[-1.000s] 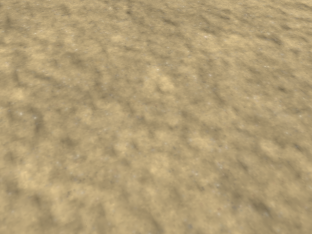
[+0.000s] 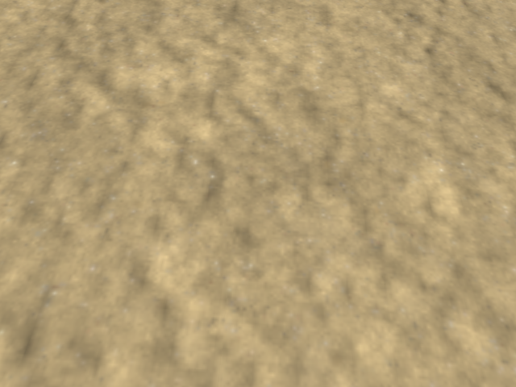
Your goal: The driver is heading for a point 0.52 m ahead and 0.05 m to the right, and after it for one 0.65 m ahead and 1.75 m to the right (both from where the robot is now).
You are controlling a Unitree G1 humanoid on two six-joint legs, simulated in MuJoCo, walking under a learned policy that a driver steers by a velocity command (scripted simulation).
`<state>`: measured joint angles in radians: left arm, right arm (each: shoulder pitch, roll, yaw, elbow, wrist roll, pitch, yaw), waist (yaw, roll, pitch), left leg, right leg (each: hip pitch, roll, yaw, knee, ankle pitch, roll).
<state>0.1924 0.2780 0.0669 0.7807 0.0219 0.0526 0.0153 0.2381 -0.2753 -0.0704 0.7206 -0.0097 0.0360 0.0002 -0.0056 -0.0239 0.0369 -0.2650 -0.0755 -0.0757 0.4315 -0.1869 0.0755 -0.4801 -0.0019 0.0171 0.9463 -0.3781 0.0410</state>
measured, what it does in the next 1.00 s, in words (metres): walks ahead: right foot, then left foot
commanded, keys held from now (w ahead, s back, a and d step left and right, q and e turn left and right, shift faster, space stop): q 0.12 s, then no key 0.20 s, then w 0.68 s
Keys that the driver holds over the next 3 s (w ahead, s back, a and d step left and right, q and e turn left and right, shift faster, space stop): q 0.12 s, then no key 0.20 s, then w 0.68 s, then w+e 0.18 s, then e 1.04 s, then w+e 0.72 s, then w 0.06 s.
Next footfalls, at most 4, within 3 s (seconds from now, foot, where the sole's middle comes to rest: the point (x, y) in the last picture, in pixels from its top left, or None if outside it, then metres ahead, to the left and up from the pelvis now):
0.20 right None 0.05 -0.12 -0.78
0.60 left None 0.01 0.08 -0.78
1.02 right None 0.38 -0.06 -0.78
1.52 left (211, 340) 0.58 0.11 -0.78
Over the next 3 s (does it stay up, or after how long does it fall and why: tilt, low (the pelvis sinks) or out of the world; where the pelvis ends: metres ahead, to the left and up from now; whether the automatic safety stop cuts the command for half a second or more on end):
stays up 0.62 -0.17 -0.03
